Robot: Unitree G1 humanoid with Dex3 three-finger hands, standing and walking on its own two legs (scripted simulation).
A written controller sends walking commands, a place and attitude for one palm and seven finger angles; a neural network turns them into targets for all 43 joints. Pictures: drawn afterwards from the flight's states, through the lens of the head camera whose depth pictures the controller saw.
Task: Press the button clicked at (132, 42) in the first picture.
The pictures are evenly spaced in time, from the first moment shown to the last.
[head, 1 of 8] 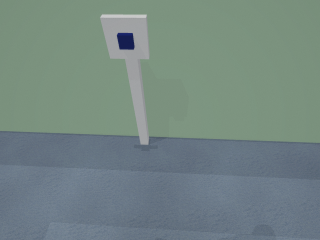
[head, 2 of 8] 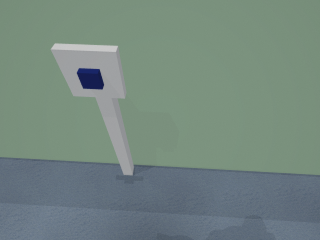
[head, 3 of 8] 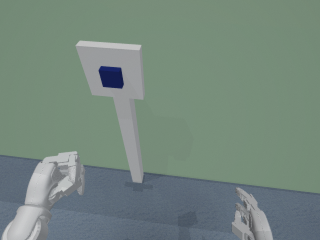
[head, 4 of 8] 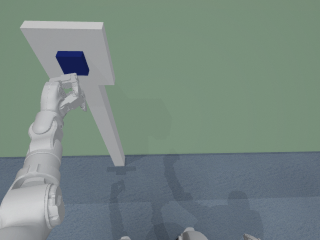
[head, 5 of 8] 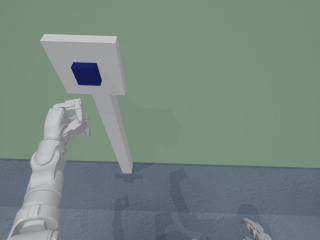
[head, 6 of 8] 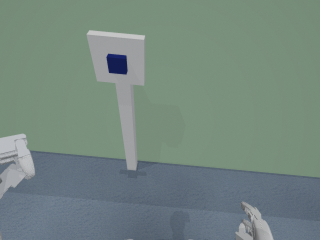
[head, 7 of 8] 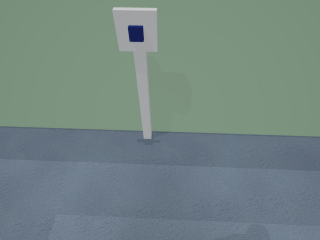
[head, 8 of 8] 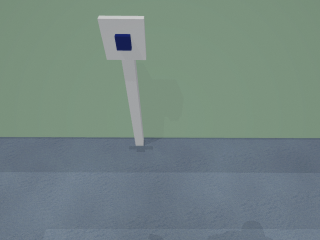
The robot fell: no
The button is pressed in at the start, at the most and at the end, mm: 0 10 0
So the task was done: yes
